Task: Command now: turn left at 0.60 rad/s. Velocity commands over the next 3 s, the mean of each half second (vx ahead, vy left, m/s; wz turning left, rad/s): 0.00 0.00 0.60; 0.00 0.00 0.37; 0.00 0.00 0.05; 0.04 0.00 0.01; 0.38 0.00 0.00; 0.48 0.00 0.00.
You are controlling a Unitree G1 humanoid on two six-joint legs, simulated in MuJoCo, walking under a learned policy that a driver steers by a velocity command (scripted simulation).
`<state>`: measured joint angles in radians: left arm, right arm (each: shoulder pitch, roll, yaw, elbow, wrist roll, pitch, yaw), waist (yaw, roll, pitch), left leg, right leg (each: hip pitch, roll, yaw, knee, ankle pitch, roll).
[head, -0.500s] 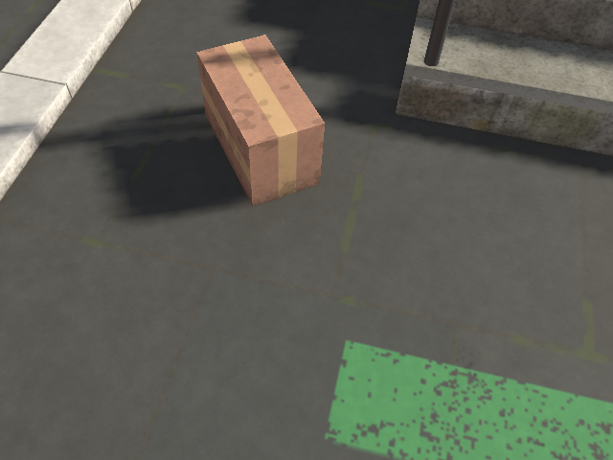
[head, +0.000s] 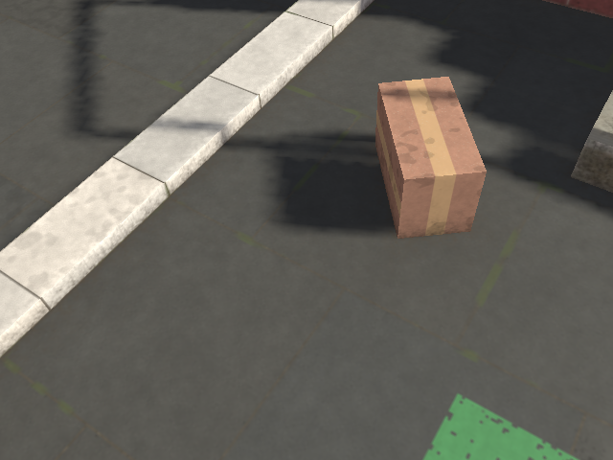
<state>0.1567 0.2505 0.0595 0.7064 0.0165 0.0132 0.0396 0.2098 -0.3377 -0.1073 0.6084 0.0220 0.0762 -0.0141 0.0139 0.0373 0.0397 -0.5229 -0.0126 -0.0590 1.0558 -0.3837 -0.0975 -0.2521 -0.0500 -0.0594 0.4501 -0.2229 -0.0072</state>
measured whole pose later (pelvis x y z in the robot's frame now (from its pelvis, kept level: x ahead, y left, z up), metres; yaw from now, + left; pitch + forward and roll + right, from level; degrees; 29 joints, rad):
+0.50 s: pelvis -0.01 +0.05 +0.00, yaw +18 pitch +2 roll -2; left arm 0.11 0.31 0.08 0.71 0.00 0.01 0.03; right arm 0.18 -0.30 -0.07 0.59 0.01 0.04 -0.03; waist -0.01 -0.02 0.04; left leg -0.31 -0.08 -0.15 0.48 -0.21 0.05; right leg -0.48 0.01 0.08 0.84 -0.35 0.09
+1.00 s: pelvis -0.02 +0.04 -0.01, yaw +28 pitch +0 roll +0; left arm 0.17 0.25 0.04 0.73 0.00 0.00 0.01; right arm 0.19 -0.27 -0.05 0.67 0.00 0.05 -0.02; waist 0.02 0.00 0.05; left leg -0.20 0.00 -0.06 0.47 -0.27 -0.02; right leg -0.26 -0.02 0.01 0.52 -0.27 0.02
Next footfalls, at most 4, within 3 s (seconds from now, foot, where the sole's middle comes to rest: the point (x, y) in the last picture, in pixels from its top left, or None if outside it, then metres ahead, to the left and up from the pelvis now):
0.16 left None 0.02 0.15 -0.78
0.64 right None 0.09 -0.06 -0.78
0.98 left None -0.06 0.16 -0.78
2.56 left None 0.31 0.33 -0.78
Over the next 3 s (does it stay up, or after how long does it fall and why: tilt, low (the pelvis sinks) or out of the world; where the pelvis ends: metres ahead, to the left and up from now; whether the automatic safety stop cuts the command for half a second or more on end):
stays up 0.42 0.27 0.00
